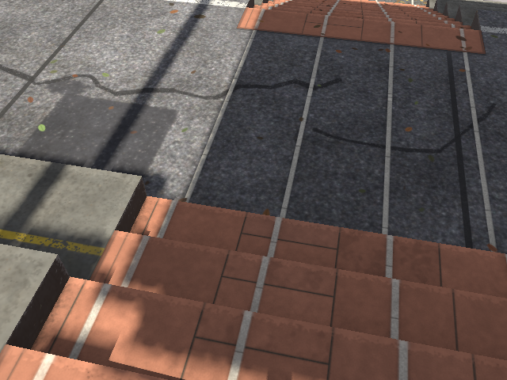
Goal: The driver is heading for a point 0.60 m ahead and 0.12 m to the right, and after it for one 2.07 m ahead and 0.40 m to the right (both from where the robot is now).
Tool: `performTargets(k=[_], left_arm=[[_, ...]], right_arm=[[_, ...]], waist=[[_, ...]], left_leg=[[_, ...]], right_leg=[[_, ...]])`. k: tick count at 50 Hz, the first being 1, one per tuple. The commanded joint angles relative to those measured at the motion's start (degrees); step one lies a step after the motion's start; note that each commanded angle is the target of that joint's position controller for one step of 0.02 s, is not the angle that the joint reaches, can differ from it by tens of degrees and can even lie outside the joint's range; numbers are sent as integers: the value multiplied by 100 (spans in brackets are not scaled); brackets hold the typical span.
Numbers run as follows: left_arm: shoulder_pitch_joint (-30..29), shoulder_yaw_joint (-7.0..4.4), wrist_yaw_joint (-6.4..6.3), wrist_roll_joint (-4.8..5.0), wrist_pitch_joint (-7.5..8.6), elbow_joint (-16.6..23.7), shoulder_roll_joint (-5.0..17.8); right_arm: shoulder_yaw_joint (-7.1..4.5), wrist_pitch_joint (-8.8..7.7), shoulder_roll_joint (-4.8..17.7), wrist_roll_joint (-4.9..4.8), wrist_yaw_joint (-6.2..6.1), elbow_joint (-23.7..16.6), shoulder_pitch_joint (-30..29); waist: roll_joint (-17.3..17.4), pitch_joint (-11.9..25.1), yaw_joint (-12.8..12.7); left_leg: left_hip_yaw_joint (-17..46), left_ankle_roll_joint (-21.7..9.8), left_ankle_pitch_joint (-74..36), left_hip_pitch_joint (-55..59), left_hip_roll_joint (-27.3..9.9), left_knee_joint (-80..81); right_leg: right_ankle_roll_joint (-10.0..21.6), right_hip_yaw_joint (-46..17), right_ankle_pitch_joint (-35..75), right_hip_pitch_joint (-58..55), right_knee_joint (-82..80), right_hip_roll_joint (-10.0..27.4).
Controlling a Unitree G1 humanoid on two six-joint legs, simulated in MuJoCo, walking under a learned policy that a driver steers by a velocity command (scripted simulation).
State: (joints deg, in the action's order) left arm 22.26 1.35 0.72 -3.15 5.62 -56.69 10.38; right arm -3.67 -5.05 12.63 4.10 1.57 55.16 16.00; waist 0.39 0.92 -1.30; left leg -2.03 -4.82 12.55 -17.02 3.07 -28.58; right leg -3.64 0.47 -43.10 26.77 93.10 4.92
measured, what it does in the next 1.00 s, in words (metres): goes down: right foot 0.15 m lower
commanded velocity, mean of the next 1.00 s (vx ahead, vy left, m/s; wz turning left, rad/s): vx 0.06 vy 0.00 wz -0.07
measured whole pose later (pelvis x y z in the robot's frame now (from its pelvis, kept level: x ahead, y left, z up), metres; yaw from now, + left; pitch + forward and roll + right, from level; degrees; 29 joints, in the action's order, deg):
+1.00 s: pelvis +0.20 -0.10 -0.15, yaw -6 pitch +3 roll +1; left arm 22.1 0.2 -2.4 -0.1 5.6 -50.7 10.7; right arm 0.4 -0.1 12.2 3.2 1.3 46.4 19.9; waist 0.0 1.7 -4.5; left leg -1.0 1.7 10.7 -32.0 -1.9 -42.8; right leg 6.2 0.0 -13.0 21.7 31.2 -2.2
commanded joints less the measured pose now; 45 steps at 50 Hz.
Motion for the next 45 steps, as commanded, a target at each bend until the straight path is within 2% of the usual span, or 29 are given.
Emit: performTargets(k=[1, 2, 4, 5, 6, 8, 9, 10, 11, 12, 13, 14, 16, 17, 18, 19, 20, 21, 22, 23, 25, 28, 29, 32, 34, 36, 38, 42, 45], left_arm=[[-245, -151, -198, 11, 132, 685, 227], [53, -186, -153, -36, 38, 645, 223], [628, -146, 124, -119, -88, 473, 135], [1147, -120, 262, -175, -106, 218, 56], [1166, -125, 358, -258, -105, 118, 7], [-715, -230, 292, -262, -172, 740, 462], [-804, -370, 6, 249, -174, 773, 661], [-1049, -380, -48, 381, -189, 825, 712], [-1607, -188, 150, -203, -255, 739, 572], [-1479, -174, 204, -297, -363, 677, 351], [-1401, -170, 219, -202, -417, 668, 332], [-1385, -214, 248, -140, -405, 711, 444], [-923, -450, 173, 4, -278, 695, 954], [-530, -627, 74, 94, -180, 651, 1318], [29, -784, -6, 55, -87, 626, 1772], [680, -857, -11, 93, -113, 628, 2074], [1241, -832, 88, 19, -99, 524, 1990], [992, -850, 196, 38, -112, 701, 2029], [515, -755, 266, 90, -94, 696, 1749], [659, -628, 315, -4, -70, 636, 1412], [567, -351, 198, -167, 11, 562, 766], [314, -383, 39, -2, 140, 805, 1112], [303, -279, -43, 14, 198, 853, 800], [847, -301, -102, -64, 180, 731, 1001], [1270, -264, -34, -109, 122, 570, 857], [1462, -157, 75, -42, 91, 353, 597], [1221, -15, 48, 135, 97, 402, 370], [575, -20, 80, 359, 173, 496, 749], [559, -140, 57, 399, 163, 490, 1016]], right_arm=[[66, -141, 289, -110, -16, -466, 138], [-4, -167, 570, -175, 40, -533, 139], [-32, -253, 864, 2, 118, -781, -50], [31, -283, 665, 143, 161, -752, -35], [74, -285, 496, 11, 177, -622, 190], [235, -270, -54, -224, -98, -8, 1452], [40, -63, 591, -633, -174, -182, 1063], [28, 54, 647, -627, -214, -256, 938], [302, -100, 98, 116, -187, -95, 1101], [307, -43, 148, 110, -166, 71, 1487], [365, 43, 138, 22, -120, 140, 1583], [404, 108, 204, -35, -99, 204, 1663], [312, 210, 716, -63, -66, 194, 1368], [276, 215, 871, -21, -31, 114, 1259], [336, 193, 434, -1, 70, -39, 1489], [356, 266, 188, -57, 42, -315, 1626], [336, 328, 379, -225, -30, -702, 854], [361, 223, 418, -327, -184, -1308, 403], [366, 139, 481, -278, -319, -1478, 116], [380, 138, 483, -157, -453, -1369, 332], [513, 304, -32, -95, -562, -1143, 1114], [538, 451, -1, -151, -396, -1526, 903], [548, 429, 23, -89, -351, -1568, 846], [569, 434, 58, -101, -310, -1883, 519], [612, 488, 30, -99, -215, -1833, 434], [649, 487, -75, -81, -81, -1608, 637], [586, 461, 85, -26, 62, -1416, 563], [489, 420, 7, -50, 375, -1264, 299], [369, 386, 37, -21, 357, -1272, 6]], waist=[[-79, -532, -145], [280, -362, -318], [234, -13, -504], [41, -97, -637], [12, -113, -509], [149, -157, 411], [579, 421, 302], [362, 352, 381], [-273, -775, 659], [-24, -735, 799], [122, -687, 785], [192, -627, 780], [51, -436, 504], [-57, -155, 311], [-922, 935, 92], [-1965, 2086, -102], [-1172, 2059, -506], [-1023, 1720, -506], [-645, 1102, -298], [-246, 607, -98], [-379, -91, 491], [-494, 48, 492], [-202, 47, 354], [-449, 201, 153], [-285, 136, -38], [-301, 93, -19], [-423, -12, -57], [-532, -174, 27], [-698, -289, -172]], left_leg=[[1252, -1685, -4724, -870, -1740, 688], [1113, -1754, -4622, -1323, -1510, 670], [829, -1508, -4184, -2174, -1194, 294], [744, -1258, -3663, -2675, -1157, -33], [542, -1046, -3071, -2430, -947, -162], [1614, -900, -1668, 226, -1686, -1052], [1451, -937, -1953, 9, -1471, -1122], [974, -704, -1058, -540, -1179, -1242], [1465, -482, 351, -548, -1646, -1529], [1729, -634, 590, -590, -1776, -1608], [1856, -649, 699, -843, -1854, -1573], [1965, -607, 715, -769, -1870, -1663], [1751, -548, 1027, -917, -1818, -2184], [1412, -364, 1260, -1074, -1577, -2824], [203, 263, 1901, -1602, -766, -4892], [-578, 795, 4298, -2726, -21, -7884], [13, 835, 4269, -3991, 99, -9211], [327, 903, 3709, -5114, 29, -9421], [525, 849, 3044, -5314, -337, -9148], [595, 770, 2575, -4831, -511, -8889], [561, 674, 1372, -3857, -717, -8460], [101, 771, 1217, -3865, -363, -9086], [337, 811, 66, -4168, -473, -8283], [333, 1019, -50, -5093, -603, -8576], [552, 1104, -213, -5757, -798, -8355], [666, 1140, -424, -5815, -976, -8048], [365, 1188, -1215, -5071, -973, -6797], [112, 1214, -1003, -3123, -1015, -3804], [-28, 998, -320, -2263, -670, -2569]], right_leg=[[291, -345, 2274, 648, -2856, 368], [327, 44, 2763, 113, -3017, 2], [375, 185, 4130, -716, -3094, -92], [348, 45, 4969, -1168, -3032, -68], [299, 51, 5417, -962, -3486, -41], [222, -776, 5798, 1909, -4652, 573], [467, -516, 5736, 596, -5022, 219], [514, -322, 6120, -147, -5781, -20], [381, -446, 7191, 1076, -6589, 576], [359, -358, 7225, 841, -6881, 534], [326, -315, 6753, 337, -7130, 503], [392, -331, 6448, 52, -7342, 440], [650, 205, 6456, -1019, -7603, 70], [878, 333, 6380, -1843, -7468, -78], [1662, -190, 8677, -3477, -6567, 442], [2654, -1476, 9226, -5102, -6264, 1425], [2663, -2370, 9492, -5321, -6200, 1620], [2739, -3081, 7628, -5020, -6458, 1944], [2535, -3153, 5674, -3771, -6732, 2075], [2398, -2904, 4902, -2564, -6989, 1982], [2161, -2501, 3840, -531, -7454, 1246], [1872, -2323, 3591, -79, -7422, 593], [1697, -2040, 3425, -193, -7169, 259], [1784, -2546, 3880, -1007, -6834, 477], [1870, -2808, 3677, -1500, -6765, 754], [1763, -2906, 3200, -1473, -6803, 732], [1629, -2531, 2141, -712, -7077, 355], [1230, -2117, 976, -87, -7598, 314], [1642, -2380, 748, -332, -7890, 769]])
